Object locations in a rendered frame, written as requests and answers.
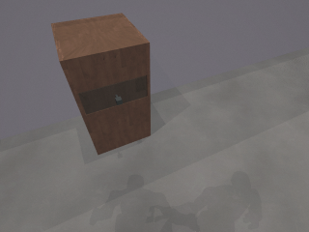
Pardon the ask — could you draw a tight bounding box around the handle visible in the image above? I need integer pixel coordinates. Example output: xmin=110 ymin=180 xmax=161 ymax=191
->
xmin=115 ymin=95 xmax=123 ymax=105

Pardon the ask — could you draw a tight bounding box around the cabinet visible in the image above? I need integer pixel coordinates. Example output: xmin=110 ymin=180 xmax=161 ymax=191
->
xmin=51 ymin=13 xmax=151 ymax=155

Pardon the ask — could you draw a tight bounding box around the drawer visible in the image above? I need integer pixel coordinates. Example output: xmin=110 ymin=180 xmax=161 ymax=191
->
xmin=78 ymin=75 xmax=147 ymax=115

